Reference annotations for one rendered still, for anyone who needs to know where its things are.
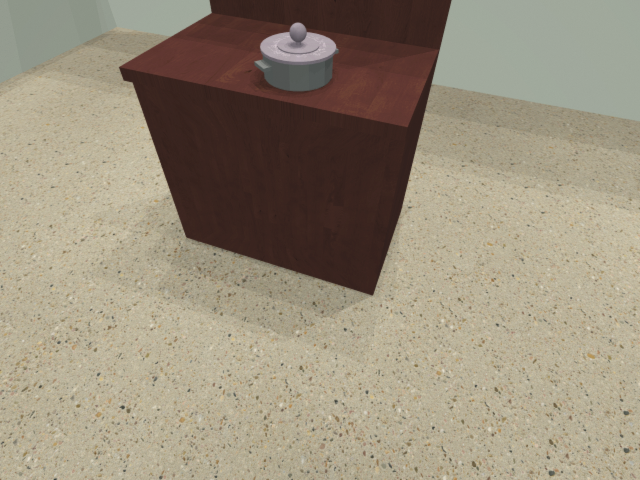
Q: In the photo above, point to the lid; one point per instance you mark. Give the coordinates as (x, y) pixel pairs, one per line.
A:
(315, 48)

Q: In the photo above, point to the knob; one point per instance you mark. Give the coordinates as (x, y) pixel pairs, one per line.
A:
(298, 32)

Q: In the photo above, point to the table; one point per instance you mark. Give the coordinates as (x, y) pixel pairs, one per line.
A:
(311, 181)

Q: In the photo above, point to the pot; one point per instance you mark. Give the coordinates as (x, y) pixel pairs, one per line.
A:
(296, 77)

